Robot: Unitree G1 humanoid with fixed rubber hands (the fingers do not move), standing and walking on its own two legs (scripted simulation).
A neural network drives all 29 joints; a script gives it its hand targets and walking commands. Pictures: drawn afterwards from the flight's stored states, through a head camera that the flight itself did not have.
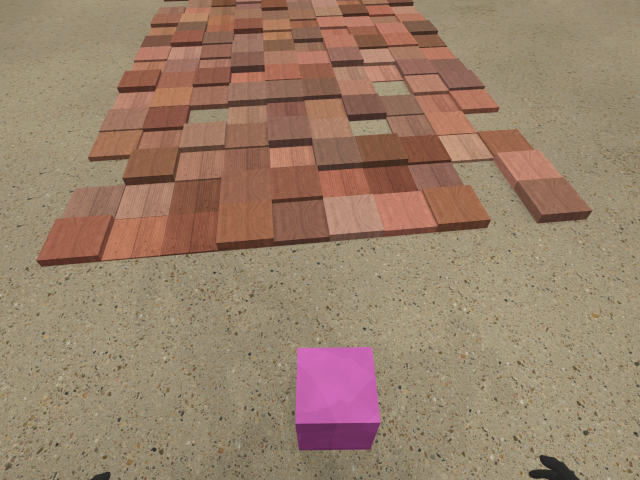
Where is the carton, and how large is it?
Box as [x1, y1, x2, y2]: [295, 347, 380, 449]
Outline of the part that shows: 371,347 297,348 295,424 299,449 370,448 380,422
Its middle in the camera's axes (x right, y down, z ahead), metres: +0.04 +0.46 +1.11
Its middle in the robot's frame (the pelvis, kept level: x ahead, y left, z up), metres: +0.45 -0.04 -0.66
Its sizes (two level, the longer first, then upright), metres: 0.210 0.200 0.250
